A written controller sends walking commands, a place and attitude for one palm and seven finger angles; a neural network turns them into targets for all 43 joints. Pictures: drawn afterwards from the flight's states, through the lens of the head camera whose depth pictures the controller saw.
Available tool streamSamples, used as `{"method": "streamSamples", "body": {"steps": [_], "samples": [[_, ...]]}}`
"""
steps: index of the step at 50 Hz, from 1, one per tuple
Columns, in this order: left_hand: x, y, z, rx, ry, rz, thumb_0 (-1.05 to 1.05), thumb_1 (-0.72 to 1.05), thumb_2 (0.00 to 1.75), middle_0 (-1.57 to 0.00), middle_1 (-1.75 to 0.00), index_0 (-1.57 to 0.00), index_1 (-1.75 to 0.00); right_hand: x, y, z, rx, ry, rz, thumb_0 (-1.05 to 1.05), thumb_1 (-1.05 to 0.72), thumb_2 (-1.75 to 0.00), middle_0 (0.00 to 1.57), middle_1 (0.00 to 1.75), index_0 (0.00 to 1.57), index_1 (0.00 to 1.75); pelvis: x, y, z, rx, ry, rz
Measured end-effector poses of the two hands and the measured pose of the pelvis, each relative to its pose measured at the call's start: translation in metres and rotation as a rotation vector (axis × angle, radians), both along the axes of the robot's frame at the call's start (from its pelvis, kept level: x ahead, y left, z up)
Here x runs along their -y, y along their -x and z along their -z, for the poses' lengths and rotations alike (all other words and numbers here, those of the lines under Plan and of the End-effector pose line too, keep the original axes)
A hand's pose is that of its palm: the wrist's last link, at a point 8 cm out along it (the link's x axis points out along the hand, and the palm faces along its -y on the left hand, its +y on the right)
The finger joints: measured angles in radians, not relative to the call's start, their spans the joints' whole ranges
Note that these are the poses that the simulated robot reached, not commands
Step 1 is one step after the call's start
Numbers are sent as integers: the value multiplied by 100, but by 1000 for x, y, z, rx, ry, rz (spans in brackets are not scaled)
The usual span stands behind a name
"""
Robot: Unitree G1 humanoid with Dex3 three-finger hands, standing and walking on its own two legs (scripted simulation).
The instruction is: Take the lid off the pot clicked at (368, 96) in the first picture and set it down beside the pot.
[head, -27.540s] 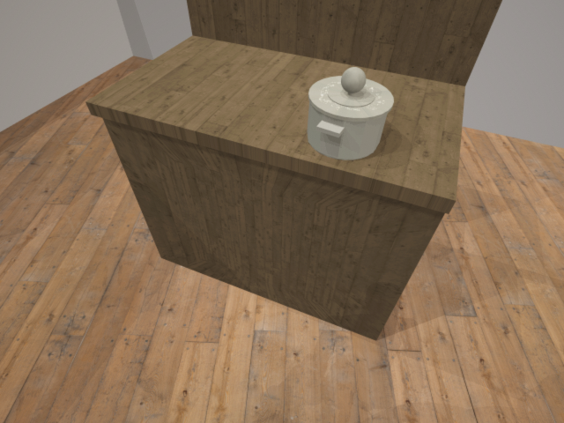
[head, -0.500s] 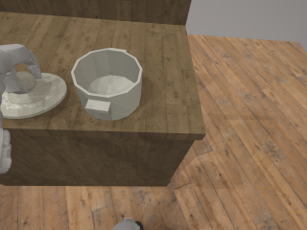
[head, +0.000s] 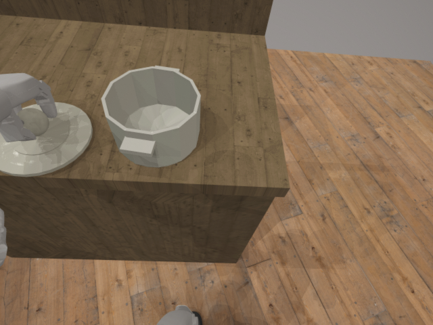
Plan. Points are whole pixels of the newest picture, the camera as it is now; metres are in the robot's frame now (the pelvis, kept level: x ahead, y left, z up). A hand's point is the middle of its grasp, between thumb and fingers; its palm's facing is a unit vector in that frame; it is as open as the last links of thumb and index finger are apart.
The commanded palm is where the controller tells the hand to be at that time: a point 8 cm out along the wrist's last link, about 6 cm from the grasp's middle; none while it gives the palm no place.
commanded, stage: open the fingers wide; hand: left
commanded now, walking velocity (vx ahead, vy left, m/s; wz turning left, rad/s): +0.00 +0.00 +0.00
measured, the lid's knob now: (32, 122) +0.46 +0.35 +0.07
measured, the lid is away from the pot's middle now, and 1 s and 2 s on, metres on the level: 0.23 0.22 0.22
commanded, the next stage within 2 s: raise the empty hand in 0.68 s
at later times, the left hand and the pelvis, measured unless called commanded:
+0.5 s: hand (11, 117) +0.44 +0.36 +0.11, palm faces -0.41 -0.13 -0.90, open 10.5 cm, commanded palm +0.47 +0.35 +0.17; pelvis +0.00 +0.00 +0.00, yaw -1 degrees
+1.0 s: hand (8, 106) +0.44 +0.35 +0.13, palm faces -0.32 -0.09 -0.94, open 11.0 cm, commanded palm +0.47 +0.34 +0.20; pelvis -0.01 +0.03 +0.00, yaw +0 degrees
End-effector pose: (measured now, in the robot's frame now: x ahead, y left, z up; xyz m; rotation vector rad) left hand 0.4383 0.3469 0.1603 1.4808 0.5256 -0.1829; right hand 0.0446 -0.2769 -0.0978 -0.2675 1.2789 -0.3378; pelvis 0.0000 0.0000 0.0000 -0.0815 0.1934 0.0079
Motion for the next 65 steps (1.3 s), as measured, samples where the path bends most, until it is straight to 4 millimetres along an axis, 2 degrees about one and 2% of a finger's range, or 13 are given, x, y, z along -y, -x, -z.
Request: {"method": "streamSamples", "body": {"steps": [10,29,35,42,47,54,65], "samples": [[-2,-1,-6,23,12,-5,0,16,81,-56,-91,-55,-89,7,-5,-4,21,28,-3,1,-91,-90,21,30,21,30,2,0,1,5,2,-1],[-21,-6,-3,18,16,-37,0,-2,74,-41,-81,-41,-80,-7,21,0,-48,11,49,1,-91,-90,21,30,21,30,-8,-2,4,-11,12,13],[-16,-3,-8,40,3,15,0,-4,74,-40,-79,-41,-79,-15,19,2,-48,3,33,1,-91,-90,21,30,21,30,-15,1,4,-7,16,7],[-10,-2,-4,33,-6,36,0,-5,75,-41,-78,-41,-78,-23,12,2,-12,2,14,1,-91,-90,21,30,21,30,-22,7,5,-1,16,6],[-2,-2,-20,104,0,80,0,-6,76,-41,-77,-41,-77,-28,8,1,13,8,-10,1,-91,-90,21,30,21,30,-27,10,4,8,18,-4],[-13,-2,-35,96,-20,-16,0,-6,76,-41,-77,-42,-76,-34,8,0,36,-3,-15,1,-91,-90,21,30,21,30,-30,12,3,16,11,-6],[-11,-5,-56,108,-19,-12,0,-6,76,-41,-76,-42,-76,-37,11,1,34,3,-27,1,-91,-90,21,30,21,30,-34,9,3,27,10,-22]]}}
